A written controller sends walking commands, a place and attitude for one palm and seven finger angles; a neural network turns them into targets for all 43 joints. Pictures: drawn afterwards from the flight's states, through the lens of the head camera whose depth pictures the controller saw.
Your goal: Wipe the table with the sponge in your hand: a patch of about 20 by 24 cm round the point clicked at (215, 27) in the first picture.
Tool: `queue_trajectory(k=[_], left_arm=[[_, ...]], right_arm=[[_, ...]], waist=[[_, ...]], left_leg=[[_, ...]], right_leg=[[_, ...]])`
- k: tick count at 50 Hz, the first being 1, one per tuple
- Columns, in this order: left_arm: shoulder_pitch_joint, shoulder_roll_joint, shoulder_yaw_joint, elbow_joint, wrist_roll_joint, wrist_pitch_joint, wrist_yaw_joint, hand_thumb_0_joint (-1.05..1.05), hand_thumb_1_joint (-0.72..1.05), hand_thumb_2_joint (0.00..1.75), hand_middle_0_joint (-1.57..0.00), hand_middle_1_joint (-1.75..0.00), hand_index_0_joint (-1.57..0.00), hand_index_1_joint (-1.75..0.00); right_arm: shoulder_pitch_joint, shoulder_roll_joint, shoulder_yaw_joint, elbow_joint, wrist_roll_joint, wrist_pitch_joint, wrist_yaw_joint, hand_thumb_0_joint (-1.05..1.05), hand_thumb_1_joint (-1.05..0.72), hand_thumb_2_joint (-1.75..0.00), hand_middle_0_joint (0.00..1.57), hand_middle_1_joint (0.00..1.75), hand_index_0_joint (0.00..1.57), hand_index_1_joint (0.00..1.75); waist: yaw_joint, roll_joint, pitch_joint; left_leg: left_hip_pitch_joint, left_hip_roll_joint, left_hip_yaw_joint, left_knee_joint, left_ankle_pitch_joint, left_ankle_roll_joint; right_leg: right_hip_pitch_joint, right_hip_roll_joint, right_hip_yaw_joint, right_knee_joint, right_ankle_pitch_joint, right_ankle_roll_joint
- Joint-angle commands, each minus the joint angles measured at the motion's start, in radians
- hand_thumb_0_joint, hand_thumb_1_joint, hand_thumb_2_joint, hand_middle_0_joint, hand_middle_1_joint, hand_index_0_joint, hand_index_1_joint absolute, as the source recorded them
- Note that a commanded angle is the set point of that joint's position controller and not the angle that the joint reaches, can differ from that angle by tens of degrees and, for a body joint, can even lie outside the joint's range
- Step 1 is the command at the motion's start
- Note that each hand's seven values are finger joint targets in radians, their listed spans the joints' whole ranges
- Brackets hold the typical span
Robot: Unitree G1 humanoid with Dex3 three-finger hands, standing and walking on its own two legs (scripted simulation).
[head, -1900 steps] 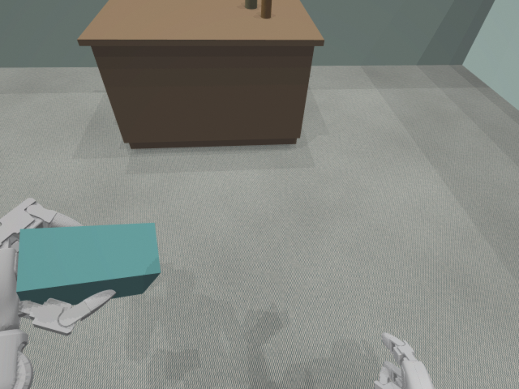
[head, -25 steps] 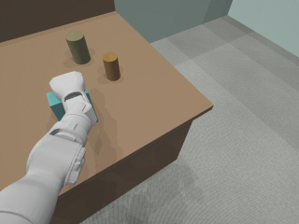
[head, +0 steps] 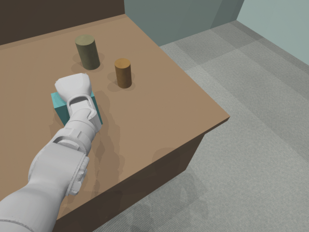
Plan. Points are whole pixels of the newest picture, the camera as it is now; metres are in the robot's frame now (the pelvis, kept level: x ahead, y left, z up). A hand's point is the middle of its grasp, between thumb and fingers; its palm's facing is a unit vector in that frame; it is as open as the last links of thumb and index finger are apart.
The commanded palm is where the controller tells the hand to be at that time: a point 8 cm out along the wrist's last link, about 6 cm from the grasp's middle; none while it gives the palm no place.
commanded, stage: wipe back along the third lane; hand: left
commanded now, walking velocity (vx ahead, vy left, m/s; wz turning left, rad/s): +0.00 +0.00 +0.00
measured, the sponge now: (81, 114) +0.47 +0.21 -0.02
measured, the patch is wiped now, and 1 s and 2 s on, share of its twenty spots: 0.90 0.90 0.90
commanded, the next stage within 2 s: slide back across to the middle lane in 1.44 s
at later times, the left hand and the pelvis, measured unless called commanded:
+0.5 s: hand (86, 111) +0.44 +0.17 +0.04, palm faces -0.04 -0.02 -1.00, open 10.1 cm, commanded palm +0.39 +0.15 +0.07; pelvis +0.01 +0.00 +0.01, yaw +2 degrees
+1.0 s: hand (96, 129) +0.38 +0.14 +0.04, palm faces -0.05 -0.04 -1.00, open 10.1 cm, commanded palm +0.34 +0.12 +0.08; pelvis +0.00 -0.03 +0.02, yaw +2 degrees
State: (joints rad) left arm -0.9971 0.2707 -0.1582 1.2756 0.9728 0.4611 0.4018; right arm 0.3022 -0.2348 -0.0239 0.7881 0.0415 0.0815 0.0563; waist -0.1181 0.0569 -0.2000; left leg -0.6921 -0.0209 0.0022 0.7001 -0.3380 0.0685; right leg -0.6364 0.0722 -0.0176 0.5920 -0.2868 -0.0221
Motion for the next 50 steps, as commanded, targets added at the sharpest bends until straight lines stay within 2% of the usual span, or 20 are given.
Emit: queue_trajectory(k=[1,4,7,8,10,16,17,19,20,24,25,28,32,35,38,41,44,46,47,50], left_arm=[[-0.270,0.014,-0.036,-0.104,-0.017,0.030,0.005,0.00,0.10,1.30,-1.20,-1.60,-1.20,-1.60],[-0.306,-0.061,-0.095,-0.114,-0.031,0.057,0.009,0.00,0.10,1.30,-1.20,-1.60,-1.20,-1.60],[-0.296,-0.064,-0.082,-0.110,-0.041,0.070,0.014,0.00,0.10,1.30,-1.20,-1.60,-1.20,-1.60],[-0.296,-0.093,-0.102,-0.117,-0.046,0.073,0.013,0.00,0.10,1.30,-1.20,-1.60,-1.20,-1.60],[-0.294,-0.097,-0.095,-0.138,-0.045,0.069,0.012,0.00,0.10,1.30,-1.20,-1.60,-1.20,-1.60],[-0.257,-0.176,-0.144,-0.160,-0.056,0.073,0.012,0.00,0.10,1.30,-1.20,-1.60,-1.20,-1.60],[-0.237,-0.142,-0.116,-0.152,-0.054,0.078,0.016,0.00,0.10,1.30,-1.20,-1.60,-1.20,-1.60],[-0.230,-0.188,-0.152,-0.185,-0.057,0.081,0.017,0.00,0.10,1.30,-1.20,-1.60,-1.20,-1.60],[-0.214,-0.188,-0.143,-0.204,-0.063,0.079,0.015,0.00,0.10,1.30,-1.20,-1.60,-1.20,-1.60],[-0.117,-0.225,-0.175,-0.238,-0.066,0.096,0.010,0.00,0.10,1.30,-1.20,-1.60,-1.20,-1.60],[-0.114,-0.228,-0.172,-0.259,-0.071,0.097,0.006,0.00,0.10,1.30,-1.20,-1.60,-1.20,-1.60],[-0.089,-0.235,-0.195,-0.278,-0.068,0.114,0.003,0.00,0.10,1.30,-1.20,-1.60,-1.20,-1.60],[-0.030,-0.180,-0.155,-0.300,-0.067,0.128,-0.001,0.00,0.10,1.30,-1.20,-1.60,-1.20,-1.60],[-0.031,-0.217,-0.192,-0.346,-0.062,0.131,-0.013,0.00,0.10,1.30,-1.20,-1.60,-1.20,-1.60],[0.047,-0.168,-0.163,-0.362,-0.057,0.137,-0.017,0.00,0.10,1.30,-1.20,-1.60,-1.20,-1.60],[0.037,-0.214,-0.213,-0.398,-0.059,0.137,-0.027,0.00,0.10,1.30,-1.20,-1.60,-1.20,-1.60],[0.063,-0.176,-0.184,-0.407,-0.054,0.137,-0.027,0.00,0.10,1.30,-1.20,-1.60,-1.20,-1.60],[0.098,-0.186,-0.191,-0.429,-0.063,0.134,-0.030,0.00,0.10,1.30,-1.20,-1.60,-1.20,-1.60],[0.108,-0.160,-0.171,-0.435,-0.059,0.134,-0.029,0.00,0.10,1.30,-1.20,-1.60,-1.20,-1.60],[0.094,-0.173,-0.189,-0.472,-0.062,0.135,-0.037,0.00,0.10,1.30,-1.20,-1.60,-1.20,-1.60]], right_arm=[[-0.002,-0.156,-0.052,-0.084,0.002,-0.022,0.003,0.00,-0.90,-0.90,0.20,0.30,0.20,0.30],[-0.042,-0.148,-0.048,-0.082,0.008,-0.012,0.008,0.00,-0.90,-0.90,0.20,0.30,0.20,0.30],[-0.065,-0.148,-0.048,-0.079,0.008,-0.006,0.010,0.00,-0.90,-0.90,0.20,0.30,0.20,0.30],[-0.074,-0.145,-0.047,-0.079,0.007,-0.003,0.009,0.00,-0.90,-0.90,0.20,0.30,0.20,0.30],[-0.094,-0.142,-0.048,-0.084,0.007,0.004,0.007,0.00,-0.90,-0.90,0.20,0.30,0.20,0.30],[-0.131,-0.132,-0.048,-0.092,0.005,0.027,0.007,0.00,-0.90,-0.90,0.20,0.30,0.20,0.30],[-0.134,-0.134,-0.045,-0.091,0.005,0.033,0.007,0.00,-0.90,-0.90,0.20,0.30,0.20,0.30],[-0.153,-0.126,-0.045,-0.100,0.004,0.041,0.007,0.00,-0.90,-0.90,0.20,0.30,0.20,0.30],[-0.166,-0.122,-0.044,-0.107,0.008,0.043,0.009,0.00,-0.90,-0.90,0.20,0.30,0.20,0.30],[-0.189,-0.120,-0.044,-0.115,0.005,0.066,0.015,0.00,-0.90,-0.90,0.20,0.30,0.20,0.30],[-0.206,-0.117,-0.044,-0.125,0.009,0.069,0.014,0.00,-0.90,-0.90,0.20,0.30,0.20,0.30],[-0.229,-0.118,-0.039,-0.131,0.012,0.084,0.012,0.00,-0.90,-0.90,0.20,0.30,0.20,0.30],[-0.260,-0.120,-0.032,-0.138,0.013,0.096,-0.002,0.00,-0.90,-0.90,0.20,0.30,0.20,0.30],[-0.288,-0.112,-0.028,-0.154,0.019,0.100,-0.005,0.00,-0.90,-0.90,0.20,0.30,0.20,0.30],[-0.300,-0.117,-0.024,-0.164,0.017,0.109,-0.011,0.00,-0.90,-0.90,0.20,0.30,0.20,0.30],[-0.318,-0.111,-0.021,-0.179,0.023,0.110,-0.014,0.00,-0.90,-0.90,0.20,0.30,0.20,0.30],[-0.326,-0.113,-0.017,-0.181,0.023,0.111,-0.021,0.00,-0.90,-0.90,0.20,0.30,0.20,0.30],[-0.341,-0.110,-0.017,-0.193,0.024,0.109,-0.023,0.00,-0.90,-0.90,0.20,0.30,0.20,0.30],[-0.343,-0.112,-0.016,-0.193,0.024,0.111,-0.025,0.00,-0.90,-0.90,0.20,0.30,0.20,0.30],[-0.364,-0.104,-0.011,-0.206,0.032,0.111,-0.031,0.00,-0.90,-0.90,0.20,0.30,0.20,0.30]], waist=[[0.017,-0.027,-0.319],[0.006,-0.010,-0.263],[0.018,-0.030,-0.272],[0.015,-0.033,-0.275],[0.024,-0.035,-0.301],[0.026,-0.076,-0.283],[0.038,-0.090,-0.290],[0.038,-0.079,-0.297],[0.052,-0.060,-0.311],[0.064,-0.076,-0.307],[0.070,-0.075,-0.307],[0.068,-0.095,-0.258],[0.088,-0.126,-0.245],[0.089,-0.104,-0.233],[0.108,-0.121,-0.232],[0.099,-0.119,-0.192],[0.106,-0.145,-0.188],[0.115,-0.139,-0.185],[0.119,-0.148,-0.193],[0.118,-0.140,-0.176]], left_leg=[[0.325,0.048,-0.070,-0.071,0.448,-0.036],[0.358,0.053,-0.081,-0.094,0.405,-0.042],[0.383,0.055,-0.093,-0.102,0.420,-0.048],[0.391,0.053,-0.089,-0.103,0.425,-0.047],[0.414,0.056,-0.096,-0.104,0.464,-0.052],[0.442,0.054,-0.093,-0.104,0.499,-0.053],[0.431,0.050,-0.090,-0.108,0.499,-0.056],[0.433,0.043,-0.077,-0.107,0.503,-0.054],[0.436,0.041,-0.078,-0.107,0.535,-0.055],[0.453,0.039,-0.067,-0.107,0.568,-0.054],[0.447,0.039,-0.068,-0.110,0.585,-0.053],[0.425,0.029,-0.056,-0.133,0.491,-0.047],[0.402,0.017,-0.038,-0.155,0.450,-0.041],[0.408,0.013,-0.034,-0.165,0.433,-0.039],[0.399,0.005,-0.023,-0.176,0.407,-0.039],[0.400,0.002,-0.022,-0.186,0.370,-0.035],[0.390,-0.002,-0.018,-0.196,0.332,-0.034],[0.393,-0.006,-0.013,-0.198,0.332,-0.032],[0.390,-0.007,-0.011,-0.202,0.326,-0.033],[0.386,-0.010,-0.011,-0.212,0.301,-0.031]], right_leg=[[0.155,-0.003,-0.027,-0.029,0.355,-0.025],[0.112,0.000,-0.036,-0.049,0.280,-0.028],[0.118,0.000,-0.039,-0.048,0.268,-0.032],[0.126,-0.001,-0.039,-0.050,0.283,-0.032],[0.136,-0.004,-0.038,-0.044,0.294,-0.035],[0.159,-0.005,-0.040,-0.052,0.329,-0.035],[0.183,-0.006,-0.038,-0.051,0.343,-0.037],[0.209,-0.009,-0.035,-0.055,0.377,-0.037],[0.224,-0.012,-0.033,-0.053,0.396,-0.041],[0.266,-0.013,-0.033,-0.063,0.450,-0.043],[0.278,-0.015,-0.032,-0.062,0.464,-0.045],[0.301,-0.017,-0.032,-0.080,0.445,-0.045],[0.369,-0.025,-0.023,-0.095,0.481,-0.046],[0.374,-0.028,-0.021,-0.103,0.475,-0.050],[0.417,-0.032,-0.013,-0.112,0.484,-0.049],[0.406,-0.032,-0.015,-0.125,0.449,-0.049],[0.421,-0.034,-0.007,-0.135,0.421,-0.046],[0.435,-0.037,-0.004,-0.138,0.435,-0.046],[0.446,-0.038,0.000,-0.140,0.432,-0.045],[0.447,-0.041,0.005,-0.153,0.403,-0.044]])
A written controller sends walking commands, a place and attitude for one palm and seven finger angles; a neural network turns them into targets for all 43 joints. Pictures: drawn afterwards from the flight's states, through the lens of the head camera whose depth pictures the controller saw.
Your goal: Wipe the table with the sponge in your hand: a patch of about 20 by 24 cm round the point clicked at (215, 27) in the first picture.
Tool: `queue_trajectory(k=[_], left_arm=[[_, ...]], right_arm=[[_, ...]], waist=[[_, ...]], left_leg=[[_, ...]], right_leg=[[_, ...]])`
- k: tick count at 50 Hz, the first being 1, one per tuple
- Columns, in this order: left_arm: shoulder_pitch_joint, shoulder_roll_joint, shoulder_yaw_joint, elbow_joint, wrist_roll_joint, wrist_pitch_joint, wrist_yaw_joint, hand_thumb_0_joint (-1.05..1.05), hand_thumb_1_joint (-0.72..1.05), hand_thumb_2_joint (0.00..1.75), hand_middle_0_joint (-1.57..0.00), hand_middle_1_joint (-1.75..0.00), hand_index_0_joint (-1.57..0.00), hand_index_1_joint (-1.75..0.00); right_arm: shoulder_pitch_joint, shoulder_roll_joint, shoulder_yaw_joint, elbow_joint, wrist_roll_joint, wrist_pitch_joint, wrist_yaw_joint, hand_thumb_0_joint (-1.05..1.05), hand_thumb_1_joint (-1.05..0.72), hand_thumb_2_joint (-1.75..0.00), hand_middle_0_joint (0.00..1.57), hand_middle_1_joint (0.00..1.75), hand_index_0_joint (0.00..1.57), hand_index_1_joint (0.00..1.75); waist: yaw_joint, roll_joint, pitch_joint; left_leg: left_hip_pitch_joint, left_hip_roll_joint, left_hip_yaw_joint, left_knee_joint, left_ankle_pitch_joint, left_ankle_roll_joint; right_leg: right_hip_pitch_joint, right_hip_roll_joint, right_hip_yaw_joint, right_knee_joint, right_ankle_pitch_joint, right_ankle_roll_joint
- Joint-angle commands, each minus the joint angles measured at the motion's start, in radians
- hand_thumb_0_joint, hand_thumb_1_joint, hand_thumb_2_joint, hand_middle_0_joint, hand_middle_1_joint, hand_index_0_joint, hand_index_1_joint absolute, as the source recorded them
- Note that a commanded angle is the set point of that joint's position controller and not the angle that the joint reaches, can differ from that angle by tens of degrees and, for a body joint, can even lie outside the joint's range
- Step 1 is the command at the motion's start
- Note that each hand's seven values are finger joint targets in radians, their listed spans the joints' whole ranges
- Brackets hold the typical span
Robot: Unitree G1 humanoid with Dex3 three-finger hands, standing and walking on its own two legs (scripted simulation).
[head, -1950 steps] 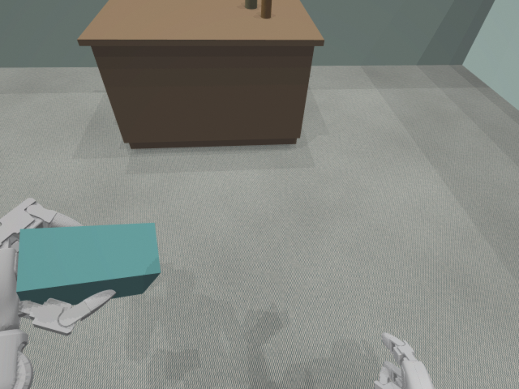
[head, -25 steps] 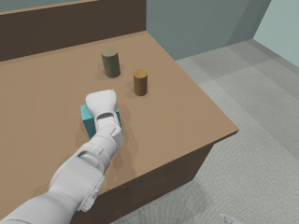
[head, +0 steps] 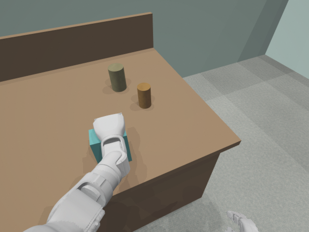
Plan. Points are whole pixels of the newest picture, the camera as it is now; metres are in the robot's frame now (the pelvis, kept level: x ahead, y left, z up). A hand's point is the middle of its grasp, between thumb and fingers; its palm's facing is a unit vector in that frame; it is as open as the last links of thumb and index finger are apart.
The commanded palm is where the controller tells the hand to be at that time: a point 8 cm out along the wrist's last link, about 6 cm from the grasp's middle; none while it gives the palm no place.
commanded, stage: wipe back along the third lane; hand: left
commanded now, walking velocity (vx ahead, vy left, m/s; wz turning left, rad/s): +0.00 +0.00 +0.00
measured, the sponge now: (112, 150) +0.37 +0.16 -0.03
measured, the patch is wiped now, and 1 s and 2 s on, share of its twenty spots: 0.90 0.90 0.90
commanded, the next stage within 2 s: slide back across to the middle lane in 0.44 s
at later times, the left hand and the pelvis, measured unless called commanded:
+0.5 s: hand (115, 149) +0.34 +0.14 +0.02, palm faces -0.02 -0.05 -1.00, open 10.1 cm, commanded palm +0.30 +0.13 +0.06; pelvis +0.00 -0.01 +0.00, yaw -1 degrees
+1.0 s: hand (101, 161) +0.30 +0.17 +0.03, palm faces -0.02 -0.12 -0.99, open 10.1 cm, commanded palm +0.26 +0.17 +0.08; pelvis -0.02 -0.01 +0.00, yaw -1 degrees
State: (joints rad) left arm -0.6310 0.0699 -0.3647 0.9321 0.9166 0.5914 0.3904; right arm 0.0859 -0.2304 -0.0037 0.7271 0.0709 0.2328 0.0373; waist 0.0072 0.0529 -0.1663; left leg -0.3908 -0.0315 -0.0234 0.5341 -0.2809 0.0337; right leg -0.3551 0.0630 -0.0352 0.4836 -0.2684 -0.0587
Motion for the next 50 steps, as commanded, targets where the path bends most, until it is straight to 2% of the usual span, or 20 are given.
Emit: queue_trajectory(k=[1,2,5,7,9,11,15,20,25,27,28,31,34,36,39,41,45,46,47,50], left_arm=[[-0.263,0.022,0.003,-0.127,-0.008,0.006,-0.027,0.00,0.10,1.30,-1.20,-1.60,-1.20,-1.60],[-0.259,0.056,0.033,-0.119,-0.007,0.009,-0.025,0.00,0.10,1.30,-1.20,-1.60,-1.20,-1.60],[-0.279,0.027,0.006,-0.148,-0.008,0.002,-0.034,0.00,0.10,1.30,-1.20,-1.60,-1.20,-1.60],[-0.220,0.046,0.016,-0.147,-0.005,0.004,-0.037,0.00,0.10,1.30,-1.20,-1.60,-1.20,-1.60],[-0.226,0.055,0.017,-0.161,-0.005,0.003,-0.041,0.00,0.10,1.30,-1.20,-1.60,-1.20,-1.60],[-0.203,0.038,0.004,-0.174,-0.007,-0.003,-0.045,0.00,0.10,1.30,-1.20,-1.60,-1.20,-1.60],[-0.085,0.021,-0.004,-0.243,-0.014,-0.003,-0.057,0.00,0.10,1.30,-1.20,-1.60,-1.20,-1.60],[0.007,0.000,-0.040,-0.332,-0.021,0.017,-0.072,0.00,0.10,1.30,-1.20,-1.60,-1.20,-1.60],[0.065,0.011,-0.046,-0.410,-0.030,0.041,-0.081,0.00,0.10,1.30,-1.20,-1.60,-1.20,-1.60],[0.032,0.024,-0.047,-0.395,-0.016,0.053,-0.078,0.00,0.10,1.30,-1.20,-1.60,-1.20,-1.60],[0.038,0.042,-0.031,-0.407,-0.014,0.058,-0.080,0.00,0.10,1.30,-1.20,-1.60,-1.20,-1.60],[0.045,0.080,-0.010,-0.484,0.003,0.056,-0.084,0.00,0.10,1.30,-1.20,-1.60,-1.20,-1.60],[0.075,0.090,-0.014,-0.539,0.029,0.057,-0.094,0.00,0.10,1.30,-1.20,-1.60,-1.20,-1.60],[0.090,0.120,0.007,-0.571,0.042,0.055,-0.101,0.00,0.10,1.30,-1.20,-1.60,-1.20,-1.60],[0.060,0.156,0.020,-0.583,0.063,0.059,-0.114,0.00,0.10,1.30,-1.20,-1.60,-1.20,-1.60],[0.017,0.179,0.032,-0.607,0.069,0.049,-0.121,0.00,0.10,1.30,-1.20,-1.60,-1.20,-1.60],[0.044,0.215,0.073,-0.616,0.080,0.026,-0.131,0.00,0.10,1.30,-1.20,-1.60,-1.20,-1.60],[0.065,0.201,0.058,-0.616,0.077,0.020,-0.134,0.00,0.10,1.30,-1.20,-1.60,-1.20,-1.60],[0.081,0.227,0.085,-0.615,0.077,0.014,-0.133,0.00,0.10,1.30,-1.20,-1.60,-1.20,-1.60],[0.068,0.235,0.090,-0.634,0.077,-0.007,-0.143,0.00,0.10,1.30,-1.20,-1.60,-1.20,-1.60]], right_arm=[[-0.148,-0.111,-0.030,-0.147,0.002,-0.041,-0.013,0.00,-0.90,-0.90,0.20,0.30,0.20,0.30],[-0.150,-0.112,-0.029,-0.142,0.001,-0.042,-0.016,0.00,-0.90,-0.90,0.20,0.30,0.20,0.30],[-0.162,-0.105,-0.027,-0.153,0.007,-0.045,-0.020,0.00,-0.90,-0.90,0.20,0.30,0.20,0.30],[-0.160,-0.111,-0.027,-0.155,0.005,-0.046,-0.020,0.00,-0.90,-0.90,0.20,0.30,0.20,0.30],[-0.164,-0.111,-0.025,-0.158,0.006,-0.046,-0.024,0.00,-0.90,-0.90,0.20,0.30,0.20,0.30],[-0.165,-0.110,-0.027,-0.163,0.007,-0.047,-0.023,0.00,-0.90,-0.90,0.20,0.30,0.20,0.30],[-0.186,-0.107,-0.031,-0.190,0.009,-0.045,-0.011,0.00,-0.90,-0.90,0.20,0.30,0.20,0.30],[-0.215,-0.110,-0.031,-0.210,0.017,-0.038,0.006,0.00,-0.90,-0.90,0.20,0.30,0.20,0.30],[-0.251,-0.111,-0.025,-0.221,0.023,-0.038,0.011,0.00,-0.90,-0.90,0.20,0.30,0.20,0.30],[-0.250,-0.116,-0.023,-0.207,0.021,-0.037,0.007,0.00,-0.90,-0.90,0.20,0.30,0.20,0.30],[-0.254,-0.115,-0.022,-0.207,0.021,-0.039,0.006,0.00,-0.90,-0.90,0.20,0.30,0.20,0.30],[-0.278,-0.112,-0.023,-0.221,0.021,-0.039,0.003,0.00,-0.90,-0.90,0.20,0.30,0.20,0.30],[-0.284,-0.113,-0.022,-0.230,0.018,-0.040,0.006,0.00,-0.90,-0.90,0.20,0.30,0.20,0.30],[-0.293,-0.114,-0.020,-0.239,0.017,-0.040,0.004,0.00,-0.90,-0.90,0.20,0.30,0.20,0.30],[-0.304,-0.115,-0.013,-0.234,0.019,-0.042,-0.006,0.00,-0.90,-0.90,0.20,0.30,0.20,0.30],[-0.311,-0.112,-0.011,-0.237,0.020,-0.050,-0.015,0.00,-0.90,-0.90,0.20,0.30,0.20,0.30],[-0.301,-0.112,-0.012,-0.236,0.019,-0.065,-0.026,0.00,-0.90,-0.90,0.20,0.30,0.20,0.30],[-0.297,-0.111,-0.011,-0.239,0.017,-0.067,-0.027,0.00,-0.90,-0.90,0.20,0.30,0.20,0.30],[-0.294,-0.113,-0.013,-0.237,0.016,-0.068,-0.031,0.00,-0.90,-0.90,0.20,0.30,0.20,0.30],[-0.293,-0.112,-0.010,-0.243,0.020,-0.074,-0.038,0.00,-0.90,-0.90,0.20,0.30,0.20,0.30]], waist=[[-0.012,-0.140,-0.188],[-0.009,-0.133,-0.175],[-0.012,-0.130,-0.177],[0.002,-0.114,-0.186],[-0.002,-0.131,-0.192],[-0.002,-0.148,-0.192],[0.027,-0.145,-0.229],[0.030,-0.175,-0.186],[0.041,-0.159,-0.137],[0.028,-0.155,-0.104],[0.036,-0.143,-0.110],[0.056,-0.107,-0.170],[0.058,-0.126,-0.194],[0.063,-0.136,-0.181],[0.051,-0.124,-0.110],[0.050,-0.105,-0.097],[0.060,-0.080,-0.134],[0.060,-0.086,-0.137],[0.063,-0.093,-0.142],[0.055,-0.075,-0.117]], left_leg=[[0.085,-0.002,0.017,-0.048,0.221,0.005],[0.083,-0.002,0.021,-0.050,0.208,0.004],[0.089,-0.004,0.018,-0.056,0.197,0.006],[0.094,-0.006,0.022,-0.055,0.200,0.004],[0.090,-0.007,0.024,-0.056,0.190,0.005],[0.094,-0.008,0.023,-0.052,0.203,0.007],[0.103,-0.010,0.028,-0.043,0.260,0.007],[0.110,-0.007,0.029,-0.044,0.272,0.008],[0.120,-0.007,0.031,-0.055,0.255,0.008],[0.124,-0.006,0.030,-0.054,0.234,0.006],[0.130,-0.006,0.029,-0.058,0.230,0.005],[0.161,-0.009,0.029,-0.058,0.263,0.005],[0.172,-0.010,0.028,-0.054,0.288,0.006],[0.172,-0.009,0.024,-0.055,0.290,0.008],[0.161,-0.010,0.022,-0.069,0.235,0.007],[0.169,-0.011,0.018,-0.078,0.204,0.009],[0.177,-0.014,0.015,-0.075,0.211,0.007],[0.175,-0.017,0.017,-0.072,0.206,0.008],[0.171,-0.016,0.015,-0.072,0.197,0.008],[0.158,-0.016,0.011,-0.081,0.172,0.008]], right_leg=[[0.156,-0.030,0.025,-0.052,0.357,-0.004],[0.151,-0.032,0.029,-0.058,0.341,-0.003],[0.146,-0.032,0.029,-0.061,0.315,-0.004],[0.159,-0.032,0.035,-0.062,0.320,-0.005],[0.168,-0.034,0.041,-0.066,0.316,-0.001],[0.175,-0.033,0.041,-0.061,0.339,-0.001],[0.225,-0.037,0.042,-0.046,0.443,-0.005],[0.227,-0.038,0.040,-0.044,0.474,-0.004],[0.211,-0.035,0.044,-0.053,0.436,-0.006],[0.178,-0.032,0.043,-0.055,0.391,-0.005],[0.179,-0.032,0.045,-0.058,0.378,-0.007],[0.217,-0.032,0.052,-0.045,0.397,-0.014],[0.238,-0.033,0.054,-0.037,0.436,-0.016],[0.238,-0.031,0.055,-0.034,0.438,-0.017],[0.195,-0.030,0.064,-0.059,0.348,-0.015],[0.176,-0.026,0.065,-0.068,0.272,-0.015],[0.189,-0.025,0.072,-0.065,0.273,-0.021],[0.194,-0.025,0.070,-0.063,0.268,-0.018],[0.195,-0.025,0.073,-0.067,0.255,-0.018],[0.178,-0.025,0.076,-0.076,0.210,-0.017]])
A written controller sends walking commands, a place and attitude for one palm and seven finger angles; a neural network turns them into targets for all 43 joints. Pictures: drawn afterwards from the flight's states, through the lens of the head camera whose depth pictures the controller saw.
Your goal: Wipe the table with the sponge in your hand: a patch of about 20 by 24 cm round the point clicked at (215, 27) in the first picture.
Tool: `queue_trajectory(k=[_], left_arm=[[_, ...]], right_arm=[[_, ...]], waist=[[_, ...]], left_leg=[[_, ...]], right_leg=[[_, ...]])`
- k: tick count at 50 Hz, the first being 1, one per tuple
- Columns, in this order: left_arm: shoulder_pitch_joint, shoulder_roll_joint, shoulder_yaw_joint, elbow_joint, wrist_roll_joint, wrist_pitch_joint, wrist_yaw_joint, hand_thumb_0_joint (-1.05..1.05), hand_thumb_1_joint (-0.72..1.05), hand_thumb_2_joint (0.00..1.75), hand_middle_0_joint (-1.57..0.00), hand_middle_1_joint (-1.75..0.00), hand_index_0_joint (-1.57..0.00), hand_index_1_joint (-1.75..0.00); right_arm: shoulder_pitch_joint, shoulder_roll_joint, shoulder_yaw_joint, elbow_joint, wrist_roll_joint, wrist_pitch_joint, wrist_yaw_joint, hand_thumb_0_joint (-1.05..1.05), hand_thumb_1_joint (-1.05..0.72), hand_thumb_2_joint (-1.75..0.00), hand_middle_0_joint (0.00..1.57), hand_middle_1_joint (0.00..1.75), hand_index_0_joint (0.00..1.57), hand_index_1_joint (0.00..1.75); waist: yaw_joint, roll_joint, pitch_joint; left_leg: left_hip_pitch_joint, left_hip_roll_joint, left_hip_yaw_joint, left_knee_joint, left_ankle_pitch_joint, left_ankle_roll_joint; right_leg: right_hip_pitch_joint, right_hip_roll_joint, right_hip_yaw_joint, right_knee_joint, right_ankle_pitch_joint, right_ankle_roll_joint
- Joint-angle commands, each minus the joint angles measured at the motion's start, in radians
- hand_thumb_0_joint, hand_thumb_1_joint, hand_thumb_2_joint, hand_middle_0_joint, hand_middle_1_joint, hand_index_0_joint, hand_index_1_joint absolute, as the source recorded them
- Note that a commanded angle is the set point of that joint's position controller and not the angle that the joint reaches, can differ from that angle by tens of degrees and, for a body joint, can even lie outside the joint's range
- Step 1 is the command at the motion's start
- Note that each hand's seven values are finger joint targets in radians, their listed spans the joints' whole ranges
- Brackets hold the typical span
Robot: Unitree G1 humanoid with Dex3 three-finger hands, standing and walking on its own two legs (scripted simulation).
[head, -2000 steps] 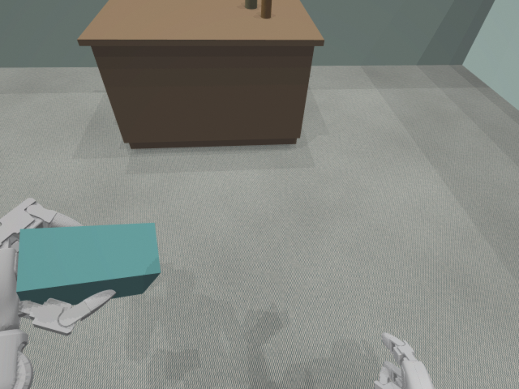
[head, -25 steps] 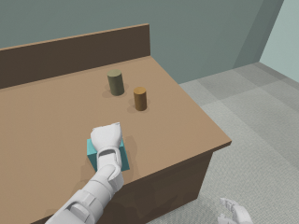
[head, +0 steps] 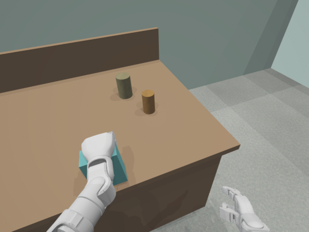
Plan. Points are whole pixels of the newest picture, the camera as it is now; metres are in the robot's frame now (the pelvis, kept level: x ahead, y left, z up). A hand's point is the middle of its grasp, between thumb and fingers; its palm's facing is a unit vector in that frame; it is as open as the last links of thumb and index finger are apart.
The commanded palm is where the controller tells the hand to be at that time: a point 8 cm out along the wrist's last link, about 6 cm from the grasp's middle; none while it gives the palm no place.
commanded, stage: slide back across to the middle lane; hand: left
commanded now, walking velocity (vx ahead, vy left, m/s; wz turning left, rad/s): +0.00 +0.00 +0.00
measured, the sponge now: (106, 170) +0.31 +0.19 -0.03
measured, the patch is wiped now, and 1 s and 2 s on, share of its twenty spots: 0.90 0.90 0.90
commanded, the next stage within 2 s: wipe forward along the middle lane in 0.18 s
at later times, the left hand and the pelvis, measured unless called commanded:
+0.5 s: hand (97, 156) +0.32 +0.22 +0.02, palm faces -0.06 -0.07 -1.00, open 10.1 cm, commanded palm +0.30 +0.22 +0.07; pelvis +0.00 -0.01 +0.00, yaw +0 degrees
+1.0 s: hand (93, 142) +0.37 +0.25 +0.02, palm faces -0.09 -0.03 -0.99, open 10.1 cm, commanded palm +0.36 +0.25 +0.06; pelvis -0.01 -0.01 -0.01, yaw +1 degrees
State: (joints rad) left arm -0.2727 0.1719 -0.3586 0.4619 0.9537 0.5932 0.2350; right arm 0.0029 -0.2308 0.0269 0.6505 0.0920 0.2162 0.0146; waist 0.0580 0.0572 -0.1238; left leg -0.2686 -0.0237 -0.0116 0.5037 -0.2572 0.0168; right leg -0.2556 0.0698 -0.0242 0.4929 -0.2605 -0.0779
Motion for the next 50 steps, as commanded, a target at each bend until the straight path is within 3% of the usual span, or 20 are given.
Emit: queue_trajectory(k=[1,11,14,15,18,20,22,24,25,26,30,32,35,38,40,42,44,45,48,50], left_arm=[[-0.286,0.139,0.085,-0.157,0.041,-0.014,0.013,0.00,0.10,1.30,-1.20,-1.60,-1.20,-1.60],[-0.245,0.203,0.148,-0.153,0.041,-0.065,0.006,0.00,0.10,1.30,-1.20,-1.60,-1.20,-1.60],[-0.219,0.205,0.157,-0.154,0.038,-0.076,0.008,0.00,0.10,1.30,-1.20,-1.60,-1.20,-1.60],[-0.239,0.237,0.187,-0.149,0.039,-0.079,0.009,0.00,0.10,1.30,-1.20,-1.60,-1.20,-1.60],[-0.261,0.221,0.168,-0.122,0.043,-0.087,0.014,0.00,0.10,1.30,-1.20,-1.60,-1.20,-1.60],[-0.300,0.281,0.220,-0.097,0.050,-0.088,0.018,0.00,0.10,1.30,-1.20,-1.60,-1.20,-1.60],[-0.345,0.258,0.191,-0.066,0.046,-0.095,0.019,0.00,0.10,1.30,-1.20,-1.60,-1.20,-1.60],[-0.342,0.252,0.191,-0.041,0.046,-0.102,0.017,0.00,0.10,1.30,-1.20,-1.60,-1.20,-1.60],[-0.349,0.288,0.227,-0.035,0.045,-0.107,0.018,0.00,0.10,1.30,-1.20,-1.60,-1.20,-1.60],[-0.332,0.262,0.205,-0.010,0.042,-0.109,0.015,0.00,0.10,1.30,-1.20,-1.60,-1.20,-1.60],[-0.386,0.287,0.222,0.052,0.039,-0.127,0.008,0.00,0.10,1.30,-1.20,-1.60,-1.20,-1.60],[-0.380,0.265,0.203,0.076,0.044,-0.141,0.005,0.00,0.10,1.30,-1.20,-1.60,-1.20,-1.60],[-0.419,0.310,0.234,0.128,0.051,-0.156,0.001,0.00,0.10,1.30,-1.20,-1.60,-1.20,-1.60],[-0.472,0.300,0.220,0.153,0.051,-0.184,0.007,0.00,0.10,1.30,-1.20,-1.60,-1.20,-1.60],[-0.482,0.355,0.269,0.181,0.054,-0.196,0.012,0.00,0.10,1.30,-1.20,-1.60,-1.20,-1.60],[-0.502,0.352,0.264,0.200,0.047,-0.210,0.021,0.00,0.10,1.30,-1.20,-1.60,-1.20,-1.60],[-0.536,0.366,0.266,0.227,0.042,-0.217,0.024,0.00,0.10,1.30,-1.20,-1.60,-1.20,-1.60],[-0.561,0.412,0.299,0.230,0.049,-0.222,0.026,0.00,0.10,1.30,-1.20,-1.60,-1.20,-1.60],[-0.606,0.374,0.254,0.273,0.057,-0.231,0.029,0.00,0.10,1.30,-1.20,-1.60,-1.20,-1.60],[-0.624,0.414,0.289,0.290,0.061,-0.238,0.032,0.00,0.10,1.30,-1.20,-1.60,-1.20,-1.60]], right_arm=[[-0.204,-0.114,-0.042,-0.164,-0.003,-0.061,-0.019,0.00,-0.90,-0.90,0.20,0.30,0.20,0.30],[-0.167,-0.122,-0.046,-0.157,-0.006,-0.091,-0.044,0.00,-0.90,-0.90,0.20,0.30,0.20,0.30],[-0.153,-0.126,-0.050,-0.154,-0.009,-0.099,-0.046,0.00,-0.90,-0.90,0.20,0.30,0.20,0.30],[-0.152,-0.131,-0.050,-0.147,-0.007,-0.099,-0.048,0.00,-0.90,-0.90,0.20,0.30,0.20,0.30],[-0.130,-0.130,-0.050,-0.135,-0.009,-0.104,-0.051,0.00,-0.90,-0.90,0.20,0.30,0.20,0.30],[-0.124,-0.138,-0.051,-0.123,-0.009,-0.102,-0.057,0.00,-0.90,-0.90,0.20,0.30,0.20,0.30],[-0.110,-0.133,-0.047,-0.116,-0.008,-0.106,-0.061,0.00,-0.90,-0.90,0.20,0.30,0.20,0.30],[-0.095,-0.134,-0.050,-0.112,-0.010,-0.109,-0.064,0.00,-0.90,-0.90,0.20,0.30,0.20,0.30],[-0.091,-0.138,-0.054,-0.108,-0.009,-0.108,-0.066,0.00,-0.90,-0.90,0.20,0.30,0.20,0.30],[-0.085,-0.134,-0.052,-0.112,-0.009,-0.108,-0.067,0.00,-0.90,-0.90,0.20,0.30,0.20,0.30],[-0.054,-0.145,-0.053,-0.100,-0.006,-0.105,-0.069,0.00,-0.90,-0.90,0.20,0.30,0.20,0.30],[-0.039,-0.141,-0.054,-0.104,-0.009,-0.105,-0.070,0.00,-0.90,-0.90,0.20,0.30,0.20,0.30],[-0.018,-0.151,-0.053,-0.096,-0.010,-0.101,-0.071,0.00,-0.90,-0.90,0.20,0.30,0.20,0.30],[0.009,-0.148,-0.056,-0.094,-0.009,-0.103,-0.073,0.00,-0.90,-0.90,0.20,0.30,0.20,0.30],[0.022,-0.154,-0.059,-0.087,-0.011,-0.102,-0.074,0.00,-0.90,-0.90,0.20,0.30,0.20,0.30],[0.040,-0.152,-0.062,-0.086,-0.011,-0.104,-0.076,0.00,-0.90,-0.90,0.20,0.30,0.20,0.30],[0.050,-0.154,-0.060,-0.080,-0.010,-0.105,-0.078,0.00,-0.90,-0.90,0.20,0.30,0.20,0.30],[0.054,-0.160,-0.060,-0.075,-0.009,-0.103,-0.078,0.00,-0.90,-0.90,0.20,0.30,0.20,0.30],[0.076,-0.155,-0.062,-0.070,-0.007,-0.106,-0.075,0.00,-0.90,-0.90,0.20,0.30,0.20,0.30],[0.090,-0.159,-0.065,-0.067,-0.009,-0.106,-0.073,0.00,-0.90,-0.90,0.20,0.30,0.20,0.30]], waist=[[0.003,-0.085,-0.138],[0.012,-0.071,-0.145],[0.011,-0.107,-0.154],[0.007,-0.105,-0.149],[-0.008,-0.109,-0.129],[-0.006,-0.111,-0.130],[-0.023,-0.108,-0.117],[-0.021,-0.108,-0.148],[-0.018,-0.098,-0.166],[-0.019,-0.104,-0.168],[-0.040,-0.114,-0.163],[-0.044,-0.121,-0.175],[-0.050,-0.126,-0.163],[-0.067,-0.130,-0.172],[-0.059,-0.123,-0.192],[-0.070,-0.154,-0.204],[-0.076,-0.149,-0.196],[-0.073,-0.122,-0.204],[-0.090,-0.092,-0.193],[-0.080,-0.070,-0.227]], left_leg=[[0.038,-0.026,-0.001,-0.050,0.132,0.027],[0.024,-0.030,-0.006,-0.051,0.101,0.031],[0.017,-0.030,-0.003,-0.042,0.117,0.033],[0.013,-0.027,-0.010,-0.047,0.115,0.031],[0.000,-0.030,-0.002,-0.034,0.111,0.034],[-0.010,-0.029,-0.006,-0.036,0.109,0.031],[-0.023,-0.032,-0.002,-0.028,0.088,0.033],[-0.027,-0.032,0.003,-0.018,0.103,0.033],[-0.024,-0.032,-0.001,-0.017,0.114,0.032],[-0.036,-0.035,0.003,-0.010,0.114,0.033],[-0.067,-0.032,-0.002,0.001,0.107,0.032],[-0.072,-0.033,0.006,0.018,0.121,0.035],[-0.109,-0.033,0.001,0.024,0.108,0.033],[-0.127,-0.033,0.004,0.041,0.099,0.037],[-0.139,-0.031,0.001,0.042,0.098,0.036],[-0.154,-0.031,0.007,0.057,0.093,0.040],[-0.174,-0.030,0.009,0.057,0.073,0.039],[-0.179,-0.029,0.001,0.051,0.071,0.037],[-0.177,-0.026,0.004,0.059,0.061,0.039],[-0.181,-0.027,0.000,0.060,0.075,0.039]], right_leg=[[0.063,-0.030,0.065,-0.092,0.168,0.004],[0.058,-0.031,0.071,-0.098,0.106,0.008],[0.073,-0.032,0.074,-0.093,0.161,0.011],[0.065,-0.030,0.077,-0.092,0.154,0.009],[0.052,-0.034,0.076,-0.089,0.184,0.016],[0.049,-0.032,0.085,-0.087,0.184,0.014],[0.032,-0.036,0.079,-0.087,0.164,0.020],[0.047,-0.040,0.078,-0.076,0.198,0.021],[0.053,-0.038,0.084,-0.073,0.217,0.018],[0.059,-0.041,0.080,-0.069,0.225,0.023],[0.041,-0.043,0.091,-0.065,0.249,0.024],[0.043,-0.047,0.084,-0.055,0.285,0.029],[0.029,-0.049,0.098,-0.052,0.291,0.030],[0.014,-0.053,0.088,-0.040,0.282,0.036],[0.017,-0.052,0.097,-0.041,0.274,0.034],[0.023,-0.056,0.095,-0.034,0.283,0.043],[0.019,-0.060,0.102,-0.040,0.258,0.048],[0.014,-0.056,0.108,-0.041,0.240,0.041],[-0.024,-0.055,0.088,-0.038,0.206,0.042],[-0.009,-0.052,0.095,-0.036,0.221,0.037]])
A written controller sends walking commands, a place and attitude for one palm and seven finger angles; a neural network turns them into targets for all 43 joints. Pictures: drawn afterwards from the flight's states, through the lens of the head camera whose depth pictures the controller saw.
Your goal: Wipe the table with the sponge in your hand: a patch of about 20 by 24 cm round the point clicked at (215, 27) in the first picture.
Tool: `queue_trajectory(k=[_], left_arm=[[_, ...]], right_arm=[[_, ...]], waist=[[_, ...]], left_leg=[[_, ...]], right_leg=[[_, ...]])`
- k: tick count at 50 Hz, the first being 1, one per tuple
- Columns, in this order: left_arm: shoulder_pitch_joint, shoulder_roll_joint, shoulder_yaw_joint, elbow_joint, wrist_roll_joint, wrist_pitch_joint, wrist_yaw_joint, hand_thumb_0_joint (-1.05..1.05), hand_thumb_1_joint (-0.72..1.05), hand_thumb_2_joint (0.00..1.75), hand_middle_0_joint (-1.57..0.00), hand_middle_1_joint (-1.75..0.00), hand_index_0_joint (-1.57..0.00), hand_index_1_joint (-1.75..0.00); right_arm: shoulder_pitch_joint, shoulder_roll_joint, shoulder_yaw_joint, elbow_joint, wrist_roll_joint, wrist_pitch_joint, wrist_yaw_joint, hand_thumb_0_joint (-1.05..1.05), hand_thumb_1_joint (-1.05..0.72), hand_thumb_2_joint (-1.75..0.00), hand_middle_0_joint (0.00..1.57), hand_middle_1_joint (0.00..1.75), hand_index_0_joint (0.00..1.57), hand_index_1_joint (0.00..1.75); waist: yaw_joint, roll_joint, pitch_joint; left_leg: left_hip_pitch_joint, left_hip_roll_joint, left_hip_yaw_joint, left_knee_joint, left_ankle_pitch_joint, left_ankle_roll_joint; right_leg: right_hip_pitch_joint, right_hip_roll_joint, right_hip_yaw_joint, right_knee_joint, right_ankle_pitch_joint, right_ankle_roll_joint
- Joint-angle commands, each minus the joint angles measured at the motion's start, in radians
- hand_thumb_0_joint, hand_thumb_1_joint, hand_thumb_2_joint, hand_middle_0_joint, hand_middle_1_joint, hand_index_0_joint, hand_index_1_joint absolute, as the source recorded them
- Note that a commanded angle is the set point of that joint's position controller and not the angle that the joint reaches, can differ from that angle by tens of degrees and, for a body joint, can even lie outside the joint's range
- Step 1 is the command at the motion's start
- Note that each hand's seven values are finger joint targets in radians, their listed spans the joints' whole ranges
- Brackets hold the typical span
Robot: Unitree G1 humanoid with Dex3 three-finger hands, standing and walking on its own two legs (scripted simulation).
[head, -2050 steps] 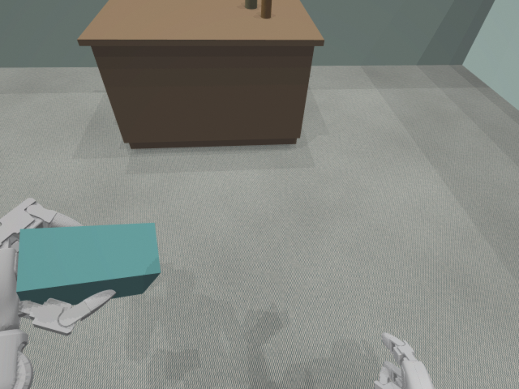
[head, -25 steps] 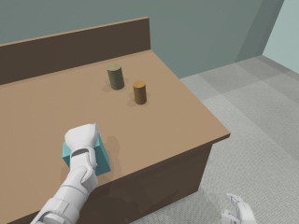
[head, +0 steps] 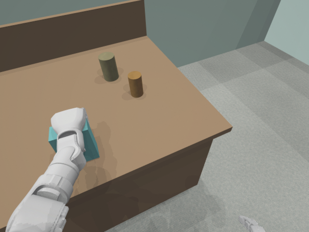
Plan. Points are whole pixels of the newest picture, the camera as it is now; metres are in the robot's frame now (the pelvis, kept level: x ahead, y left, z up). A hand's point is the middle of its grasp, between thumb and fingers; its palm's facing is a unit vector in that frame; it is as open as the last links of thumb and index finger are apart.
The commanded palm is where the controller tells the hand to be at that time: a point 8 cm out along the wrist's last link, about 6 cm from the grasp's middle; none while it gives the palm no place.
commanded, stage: wipe forward along the middle lane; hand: left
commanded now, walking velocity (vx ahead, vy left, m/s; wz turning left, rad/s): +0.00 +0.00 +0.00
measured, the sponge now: (78, 147) +0.37 +0.26 -0.02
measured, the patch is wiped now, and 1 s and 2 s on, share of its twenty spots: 0.90 0.90 0.90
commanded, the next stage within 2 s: slide back across to the first lane in 0.90 s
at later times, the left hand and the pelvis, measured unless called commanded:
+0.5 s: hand (71, 120) +0.44 +0.29 +0.03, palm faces -0.11 -0.02 -0.99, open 10.1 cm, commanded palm +0.42 +0.28 +0.07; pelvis +0.00 +0.03 +0.00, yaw -1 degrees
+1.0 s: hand (70, 107) +0.49 +0.31 +0.03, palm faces -0.11 -0.01 -0.99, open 10.1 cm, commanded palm +0.47 +0.29 +0.08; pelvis +0.01 +0.06 -0.01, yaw -1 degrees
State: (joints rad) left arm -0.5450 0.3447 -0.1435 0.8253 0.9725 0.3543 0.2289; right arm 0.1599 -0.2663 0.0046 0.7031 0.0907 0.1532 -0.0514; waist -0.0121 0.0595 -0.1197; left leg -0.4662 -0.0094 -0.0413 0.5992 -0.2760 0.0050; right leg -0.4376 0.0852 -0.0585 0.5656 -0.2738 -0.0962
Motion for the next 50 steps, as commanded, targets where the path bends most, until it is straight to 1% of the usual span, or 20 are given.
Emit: queue_trajectory(k=[1,6,7,9,10,11,15,16,17,21,24,28,32,35,37,41,42,43,46,50], left_arm=[[-0.361,0.250,0.072,-0.052,0.042,-0.002,0.042,0.00,0.10,1.30,-1.20,-1.60,-1.20,-1.60],[-0.419,0.253,0.070,0.016,0.041,-0.028,0.054,0.00,0.10,1.30,-1.20,-1.60,-1.20,-1.60],[-0.400,0.289,0.104,0.030,0.039,-0.031,0.059,0.00,0.10,1.30,-1.20,-1.60,-1.20,-1.60],[-0.449,0.288,0.087,0.039,0.040,-0.037,0.063,0.00,0.10,1.30,-1.20,-1.60,-1.20,-1.60],[-0.448,0.319,0.120,0.050,0.045,-0.040,0.065,0.00,0.10,1.30,-1.20,-1.60,-1.20,-1.60],[-0.455,0.308,0.100,0.065,0.048,-0.041,0.066,0.00,0.10,1.30,-1.20,-1.60,-1.20,-1.60],[-0.522,0.349,0.115,0.099,0.061,-0.040,0.068,0.00,0.10,1.30,-1.20,-1.60,-1.20,-1.60],[-0.517,0.334,0.101,0.118,0.065,-0.041,0.068,0.00,0.10,1.30,-1.20,-1.60,-1.20,-1.60],[-0.506,0.339,0.106,0.124,0.067,-0.042,0.067,0.00,0.10,1.30,-1.20,-1.60,-1.20,-1.60],[-0.529,0.317,0.093,0.142,0.068,-0.051,0.067,0.00,0.10,1.30,-1.20,-1.60,-1.20,-1.60],[-0.587,0.305,0.077,0.154,0.064,-0.053,0.074,0.00,0.10,1.30,-1.20,-1.60,-1.20,-1.60],[-0.600,0.328,0.104,0.205,0.070,-0.051,0.087,0.00,0.10,1.30,-1.20,-1.60,-1.20,-1.60],[-0.649,0.268,0.060,0.222,0.080,-0.042,0.092,0.00,0.10,1.30,-1.20,-1.60,-1.20,-1.60],[-0.667,0.264,0.073,0.236,0.077,-0.033,0.095,0.00,0.10,1.30,-1.20,-1.60,-1.20,-1.60],[-0.693,0.277,0.076,0.259,0.074,-0.027,0.101,0.00,0.10,1.30,-1.20,-1.60,-1.20,-1.60],[-0.792,0.271,0.057,0.289,0.081,-0.013,0.104,0.00,0.10,1.30,-1.20,-1.60,-1.20,-1.60],[-0.779,0.255,0.049,0.307,0.081,-0.009,0.103,0.00,0.10,1.30,-1.20,-1.60,-1.20,-1.60],[-0.768,0.278,0.067,0.311,0.084,-0.007,0.103,0.00,0.10,1.30,-1.20,-1.60,-1.20,-1.60],[-0.821,0.291,0.062,0.317,0.093,-0.005,0.094,0.00,0.10,1.30,-1.20,-1.60,-1.20,-1.60],[-0.823,0.254,0.047,0.322,0.096,-0.004,0.082,0.00,0.10,1.30,-1.20,-1.60,-1.20,-1.60]], right_arm=[[-0.052,-0.124,-0.042,-0.115,-0.008,-0.041,-0.007,0.00,-0.90,-0.90,0.20,0.30,0.20,0.30],[-0.015,-0.128,-0.046,-0.102,-0.009,-0.048,-0.004,0.00,-0.90,-0.90,0.20,0.30,0.20,0.30],[-0.007,-0.132,-0.048,-0.100,-0.010,-0.049,-0.004,0.00,-0.90,-0.90,0.20,0.30,0.20,0.30],[0.003,-0.132,-0.046,-0.096,-0.010,-0.050,-0.002,0.00,-0.90,-0.90,0.20,0.30,0.20,0.30],[0.009,-0.133,-0.049,-0.093,-0.011,-0.051,0.000,0.00,-0.90,-0.90,0.20,0.30,0.20,0.30],[0.015,-0.135,-0.048,-0.092,-0.011,-0.050,0.001,0.00,-0.90,-0.90,0.20,0.30,0.20,0.30],[0.035,-0.139,-0.047,-0.083,-0.010,-0.054,0.005,0.00,-0.90,-0.90,0.20,0.30,0.20,0.30],[0.046,-0.139,-0.050,-0.079,-0.011,-0.055,0.006,0.00,-0.90,-0.90,0.20,0.30,0.20,0.30],[0.053,-0.139,-0.050,-0.080,-0.012,-0.055,0.009,0.00,-0.90,-0.90,0.20,0.30,0.20,0.30],[0.074,-0.139,-0.054,-0.077,-0.013,-0.059,0.014,0.00,-0.90,-0.90,0.20,0.30,0.20,0.30],[0.087,-0.142,-0.053,-0.068,-0.015,-0.062,0.016,0.00,-0.90,-0.90,0.20,0.30,0.20,0.30],[0.107,-0.147,-0.057,-0.054,-0.021,-0.069,0.021,0.00,-0.90,-0.90,0.20,0.30,0.20,0.30],[0.126,-0.142,-0.060,-0.045,-0.024,-0.073,0.031,0.00,-0.90,-0.90,0.20,0.30,0.20,0.30],[0.128,-0.142,-0.063,-0.042,-0.029,-0.074,0.036,0.00,-0.90,-0.90,0.20,0.30,0.20,0.30],[0.140,-0.148,-0.063,-0.034,-0.030,-0.074,0.039,0.00,-0.90,-0.90,0.20,0.30,0.20,0.30],[0.152,-0.153,-0.061,-0.020,-0.032,-0.081,0.040,0.00,-0.90,-0.90,0.20,0.30,0.20,0.30],[0.160,-0.152,-0.062,-0.019,-0.035,-0.083,0.043,0.00,-0.90,-0.90,0.20,0.30,0.20,0.30],[0.163,-0.153,-0.062,-0.020,-0.036,-0.082,0.046,0.00,-0.90,-0.90,0.20,0.30,0.20,0.30],[0.180,-0.156,-0.062,-0.016,-0.040,-0.080,0.047,0.00,-0.90,-0.90,0.20,0.30,0.20,0.30],[0.193,-0.153,-0.067,-0.017,-0.045,-0.082,0.056,0.00,-0.90,-0.90,0.20,0.30,0.20,0.30]], waist=[[-0.016,-0.080,-0.241],[-0.038,-0.119,-0.232],[-0.028,-0.123,-0.249],[-0.040,-0.100,-0.253],[-0.032,-0.101,-0.268],[-0.042,-0.097,-0.249],[-0.047,-0.064,-0.255],[-0.055,-0.064,-0.251],[-0.047,-0.049,-0.265],[-0.055,-0.042,-0.292],[-0.077,-0.054,-0.275],[-0.074,-0.059,-0.283],[-0.083,-0.025,-0.307],[-0.080,-0.019,-0.328],[-0.091,-0.047,-0.315],[-0.117,-0.035,-0.292],[-0.114,-0.036,-0.304],[-0.105,-0.022,-0.322],[-0.117,-0.005,-0.357],[-0.115,0.018,-0.380]], left_leg=[[0.006,-0.042,0.032,-0.031,0.087,0.053],[-0.023,-0.037,0.029,-0.024,0.072,0.056],[-0.037,-0.036,0.029,-0.024,0.065,0.055],[-0.045,-0.036,0.033,-0.018,0.064,0.054],[-0.046,-0.034,0.028,-0.023,0.077,0.055],[-0.050,-0.035,0.030,-0.021,0.068,0.055],[-0.058,-0.032,0.024,-0.026,0.064,0.055],[-0.050,-0.030,0.028,-0.019,0.068,0.057],[-0.051,-0.031,0.026,-0.020,0.071,0.055],[-0.028,-0.025,0.020,-0.015,0.105,0.055],[-0.025,-0.019,0.017,-0.015,0.092,0.056],[-0.022,-0.012,0.007,-0.009,0.116,0.054],[0.024,-0.003,-0.007,-0.001,0.163,0.049],[0.045,0.003,-0.018,0.005,0.207,0.045],[0.036,0.005,-0.022,0.008,0.185,0.046],[0.040,0.012,-0.040,0.010,0.183,0.041],[0.048,0.011,-0.041,0.016,0.200,0.041],[0.051,0.011,-0.040,0.020,0.206,0.039],[0.068,0.015,-0.048,0.035,0.253,0.035],[0.100,0.023,-0.063,0.048,0.316,0.027]], right_leg=[[0.183,-0.071,0.124,-0.103,0.225,0.059],[0.156,-0.067,0.119,-0.103,0.211,0.064],[0.169,-0.068,0.124,-0.103,0.198,0.065],[0.165,-0.071,0.129,-0.101,0.210,0.065],[0.171,-0.067,0.121,-0.096,0.219,0.062],[0.155,-0.066,0.118,-0.098,0.206,0.065],[0.135,-0.062,0.113,-0.098,0.177,0.060],[0.122,-0.061,0.109,-0.095,0.184,0.061],[0.125,-0.060,0.106,-0.093,0.181,0.059],[0.106,-0.052,0.091,-0.080,0.207,0.057],[0.069,-0.048,0.081,-0.084,0.185,0.059],[0.039,-0.042,0.069,-0.067,0.186,0.054],[-0.014,-0.031,0.049,-0.048,0.185,0.048],[-0.028,-0.026,0.041,-0.038,0.203,0.043],[-0.046,-0.024,0.038,-0.039,0.175,0.047],[-0.107,-0.021,0.030,-0.027,0.145,0.046],[-0.109,-0.019,0.027,-0.023,0.153,0.044],[-0.101,-0.019,0.028,-0.022,0.158,0.043],[-0.110,-0.016,0.027,-0.007,0.183,0.042],[-0.135,-0.010,0.018,0.004,0.203,0.037]])
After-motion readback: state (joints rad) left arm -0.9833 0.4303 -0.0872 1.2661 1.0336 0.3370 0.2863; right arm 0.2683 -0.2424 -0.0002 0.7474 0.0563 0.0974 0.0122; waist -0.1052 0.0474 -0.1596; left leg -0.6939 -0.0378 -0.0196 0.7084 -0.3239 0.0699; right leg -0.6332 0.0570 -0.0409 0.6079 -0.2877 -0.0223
